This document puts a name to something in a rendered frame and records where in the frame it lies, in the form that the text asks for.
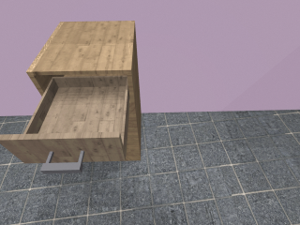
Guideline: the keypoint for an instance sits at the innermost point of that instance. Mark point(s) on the handle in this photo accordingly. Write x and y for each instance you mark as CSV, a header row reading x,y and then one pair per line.
x,y
62,167

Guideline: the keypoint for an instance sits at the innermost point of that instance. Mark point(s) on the drawer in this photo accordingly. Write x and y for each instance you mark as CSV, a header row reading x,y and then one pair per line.
x,y
76,113

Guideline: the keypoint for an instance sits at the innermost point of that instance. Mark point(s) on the cabinet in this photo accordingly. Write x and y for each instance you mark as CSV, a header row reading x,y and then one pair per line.
x,y
94,48

